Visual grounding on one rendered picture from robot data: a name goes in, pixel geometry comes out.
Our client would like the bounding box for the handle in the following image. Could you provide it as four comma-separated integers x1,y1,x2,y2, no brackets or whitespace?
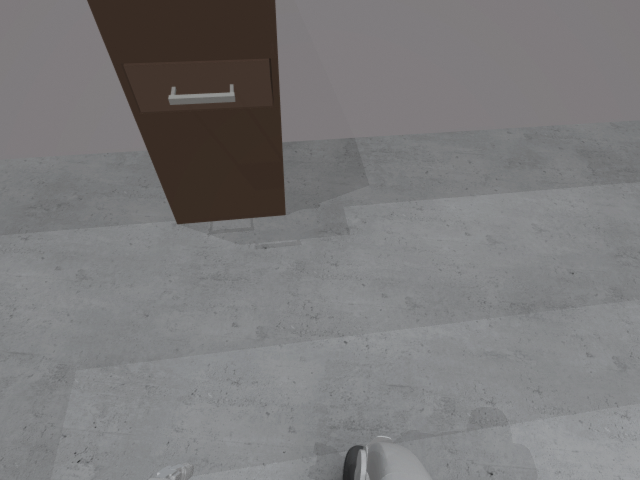
168,84,235,105

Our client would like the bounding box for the cabinet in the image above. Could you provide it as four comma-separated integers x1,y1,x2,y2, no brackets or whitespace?
87,0,286,224

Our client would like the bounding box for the drawer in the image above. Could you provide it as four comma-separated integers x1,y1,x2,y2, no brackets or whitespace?
123,59,272,112

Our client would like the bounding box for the right robot foot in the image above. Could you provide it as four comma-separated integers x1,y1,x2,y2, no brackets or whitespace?
343,445,363,480

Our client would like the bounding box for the robot right thigh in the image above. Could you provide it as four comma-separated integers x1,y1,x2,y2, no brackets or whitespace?
356,442,433,480

